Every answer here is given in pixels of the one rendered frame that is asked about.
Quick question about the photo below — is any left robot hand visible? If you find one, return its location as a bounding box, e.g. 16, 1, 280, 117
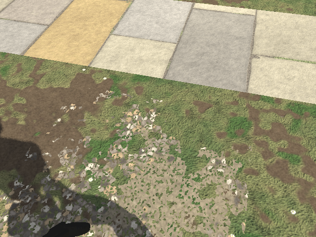
42, 221, 91, 237

